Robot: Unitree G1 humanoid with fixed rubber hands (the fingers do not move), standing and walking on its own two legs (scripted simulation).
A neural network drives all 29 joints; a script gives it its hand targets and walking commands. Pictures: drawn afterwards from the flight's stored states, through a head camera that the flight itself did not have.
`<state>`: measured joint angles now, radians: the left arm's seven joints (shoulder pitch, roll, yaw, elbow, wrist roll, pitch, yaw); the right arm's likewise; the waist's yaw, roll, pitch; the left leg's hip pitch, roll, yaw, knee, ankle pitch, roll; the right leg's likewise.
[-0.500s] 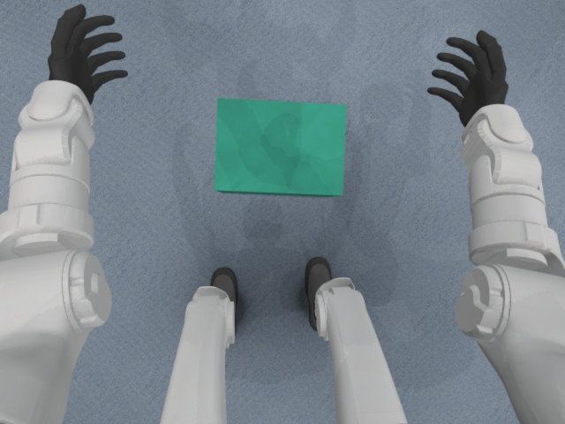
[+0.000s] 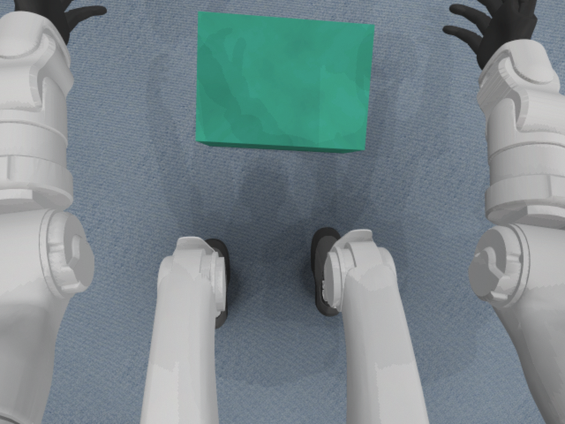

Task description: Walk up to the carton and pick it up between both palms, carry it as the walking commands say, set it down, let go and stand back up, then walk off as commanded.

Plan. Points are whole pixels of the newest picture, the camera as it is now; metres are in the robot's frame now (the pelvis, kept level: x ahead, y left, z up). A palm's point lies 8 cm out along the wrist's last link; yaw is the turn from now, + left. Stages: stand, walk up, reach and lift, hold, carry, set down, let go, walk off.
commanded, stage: reach and lift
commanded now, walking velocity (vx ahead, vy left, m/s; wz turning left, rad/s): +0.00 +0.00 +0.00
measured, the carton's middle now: (281, 93) +0.53 -0.03 -0.42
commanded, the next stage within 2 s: none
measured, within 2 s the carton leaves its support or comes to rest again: neither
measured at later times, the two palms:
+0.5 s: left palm (117, 63) +0.55 +0.22 -0.26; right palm (426, 82) +0.51 -0.24 -0.27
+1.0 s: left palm (140, 81) +0.54 +0.21 -0.34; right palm (404, 93) +0.51 -0.24 -0.34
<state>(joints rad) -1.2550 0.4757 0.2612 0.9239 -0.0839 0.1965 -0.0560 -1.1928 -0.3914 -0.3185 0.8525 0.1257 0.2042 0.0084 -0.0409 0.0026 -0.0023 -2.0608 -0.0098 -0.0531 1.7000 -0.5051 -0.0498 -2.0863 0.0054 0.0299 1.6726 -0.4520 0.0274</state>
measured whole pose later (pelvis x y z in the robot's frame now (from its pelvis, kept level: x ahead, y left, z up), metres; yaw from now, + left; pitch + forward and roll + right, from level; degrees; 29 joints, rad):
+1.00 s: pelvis -0.01 +0.01 -0.15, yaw +0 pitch +36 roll -1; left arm -1.49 0.51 0.04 1.17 -0.26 0.05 0.05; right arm -1.44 -0.46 -0.12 1.18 0.31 0.02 -0.07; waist -0.04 0.01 0.44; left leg -2.29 0.00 -0.05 2.28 -0.61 -0.03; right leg -2.31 -0.03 0.02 2.24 -0.56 0.03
